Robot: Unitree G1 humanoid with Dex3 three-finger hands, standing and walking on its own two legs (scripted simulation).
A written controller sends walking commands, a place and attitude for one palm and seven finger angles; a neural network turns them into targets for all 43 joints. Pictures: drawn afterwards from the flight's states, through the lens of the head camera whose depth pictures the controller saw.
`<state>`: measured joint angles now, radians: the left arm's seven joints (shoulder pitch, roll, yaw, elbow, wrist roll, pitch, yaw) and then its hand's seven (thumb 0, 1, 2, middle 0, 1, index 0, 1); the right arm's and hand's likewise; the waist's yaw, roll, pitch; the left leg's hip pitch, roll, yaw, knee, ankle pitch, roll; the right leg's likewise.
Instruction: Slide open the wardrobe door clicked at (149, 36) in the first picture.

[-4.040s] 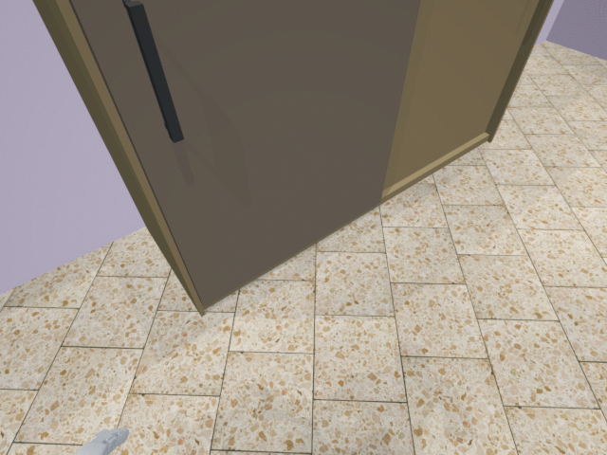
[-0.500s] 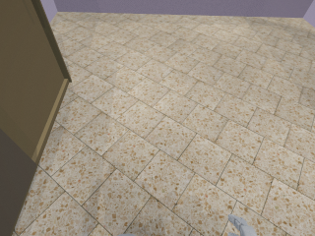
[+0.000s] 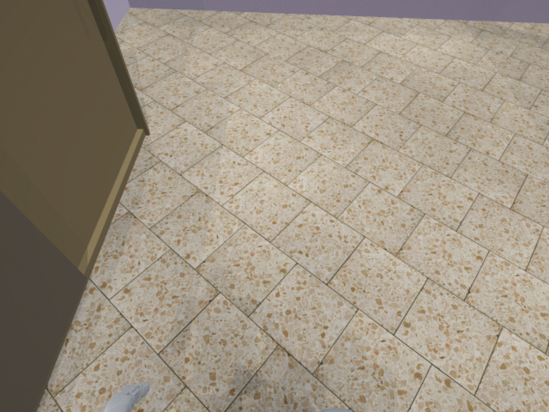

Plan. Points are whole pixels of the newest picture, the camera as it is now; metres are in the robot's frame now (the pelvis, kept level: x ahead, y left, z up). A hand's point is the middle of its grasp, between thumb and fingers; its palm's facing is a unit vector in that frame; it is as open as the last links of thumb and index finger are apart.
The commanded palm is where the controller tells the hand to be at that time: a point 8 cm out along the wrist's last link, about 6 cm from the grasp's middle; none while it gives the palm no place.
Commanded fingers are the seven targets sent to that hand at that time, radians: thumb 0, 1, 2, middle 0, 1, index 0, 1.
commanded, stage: turn to face it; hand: left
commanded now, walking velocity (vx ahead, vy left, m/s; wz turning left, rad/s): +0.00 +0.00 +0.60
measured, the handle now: out of the picture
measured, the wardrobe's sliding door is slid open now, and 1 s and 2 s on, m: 0.00 0.00 0.00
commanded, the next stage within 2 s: none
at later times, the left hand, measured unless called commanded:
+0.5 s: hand out of the picture -0.05 +0.17 -0.16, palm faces +0.35 -0.89 -0.27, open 7.4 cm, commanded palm none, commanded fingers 0.00 0.90 0.90 -0.20 -0.30 -0.20 -0.30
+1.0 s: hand out of the picture -0.06 +0.26 -0.16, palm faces +0.59 -0.77 -0.25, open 7.4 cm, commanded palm none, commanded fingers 0.00 0.90 0.90 -0.20 -0.30 -0.20 -0.30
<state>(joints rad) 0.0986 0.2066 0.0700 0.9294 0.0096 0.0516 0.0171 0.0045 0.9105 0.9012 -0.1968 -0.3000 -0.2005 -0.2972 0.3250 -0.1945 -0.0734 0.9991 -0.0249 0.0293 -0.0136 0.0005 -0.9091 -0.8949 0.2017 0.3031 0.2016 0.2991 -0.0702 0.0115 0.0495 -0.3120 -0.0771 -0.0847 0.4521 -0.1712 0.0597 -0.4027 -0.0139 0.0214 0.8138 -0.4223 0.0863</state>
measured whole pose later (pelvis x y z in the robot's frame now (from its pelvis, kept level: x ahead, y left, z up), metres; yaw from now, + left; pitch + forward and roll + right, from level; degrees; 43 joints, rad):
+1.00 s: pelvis -0.03 +0.01 +0.00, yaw +36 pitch +0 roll -1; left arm 0.13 0.26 0.07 0.88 0.01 0.06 0.01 0.01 0.91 0.90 -0.20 -0.30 -0.20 -0.30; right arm 0.21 -0.20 -0.05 0.91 -0.02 0.03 0.01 0.00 -0.90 -0.89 0.20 0.30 0.20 0.30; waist -0.02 -0.02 0.07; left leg -0.25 -0.07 -0.06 0.45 -0.20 0.07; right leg -0.48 -0.08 0.02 1.02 -0.37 0.13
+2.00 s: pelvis -0.09 -0.03 +0.00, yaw +72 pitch -1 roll -2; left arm 0.18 0.27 0.07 0.91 0.02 0.07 0.00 0.01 0.91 0.90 -0.20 -0.30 -0.20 -0.30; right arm 0.17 -0.21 -0.04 0.90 -0.02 0.03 0.00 0.00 -0.90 -0.89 0.20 0.30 0.20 0.30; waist 0.01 -0.03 0.07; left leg -0.23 -0.05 -0.03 0.45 -0.21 0.07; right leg -0.49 -0.10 0.00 1.08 -0.36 0.13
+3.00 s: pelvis -0.10 -0.01 +0.00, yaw +86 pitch -2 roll -1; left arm 0.35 0.20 0.05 1.10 0.03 0.02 -0.02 0.01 0.91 0.90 -0.20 -0.30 -0.20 -0.30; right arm 0.33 -0.15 -0.03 1.05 -0.02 -0.05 -0.03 -0.01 -0.94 -0.89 0.20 0.30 0.20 0.30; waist 0.02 -0.03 0.01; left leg 0.01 0.00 0.09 0.32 -0.30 0.04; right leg -0.53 -0.09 -0.06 1.07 -0.26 0.04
